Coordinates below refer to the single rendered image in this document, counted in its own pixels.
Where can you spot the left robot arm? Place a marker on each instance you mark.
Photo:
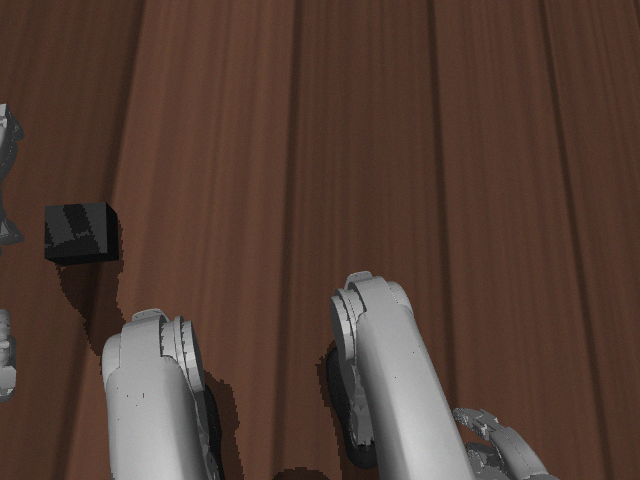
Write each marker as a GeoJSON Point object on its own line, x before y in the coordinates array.
{"type": "Point", "coordinates": [7, 347]}

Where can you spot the left robot foot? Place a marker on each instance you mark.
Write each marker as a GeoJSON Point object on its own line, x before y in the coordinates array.
{"type": "Point", "coordinates": [215, 433]}

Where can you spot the right robot foot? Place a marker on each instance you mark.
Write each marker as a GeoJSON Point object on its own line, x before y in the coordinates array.
{"type": "Point", "coordinates": [363, 457]}

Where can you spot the small box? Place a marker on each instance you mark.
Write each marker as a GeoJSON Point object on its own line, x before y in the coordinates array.
{"type": "Point", "coordinates": [81, 233]}

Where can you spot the left robot hand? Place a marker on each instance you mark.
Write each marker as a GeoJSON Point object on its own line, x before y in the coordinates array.
{"type": "Point", "coordinates": [10, 131]}

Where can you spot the right robot hand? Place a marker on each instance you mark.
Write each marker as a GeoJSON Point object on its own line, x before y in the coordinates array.
{"type": "Point", "coordinates": [509, 458]}

